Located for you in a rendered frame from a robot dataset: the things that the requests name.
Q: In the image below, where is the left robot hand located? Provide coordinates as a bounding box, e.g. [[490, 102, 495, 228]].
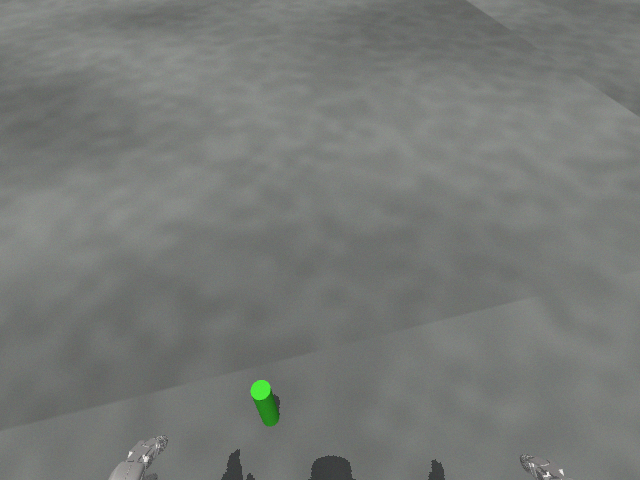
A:
[[108, 435, 168, 480]]

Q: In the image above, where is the can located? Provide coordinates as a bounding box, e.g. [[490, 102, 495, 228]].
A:
[[251, 380, 279, 427]]

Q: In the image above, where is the right robot hand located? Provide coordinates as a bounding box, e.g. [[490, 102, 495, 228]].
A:
[[520, 454, 574, 480]]

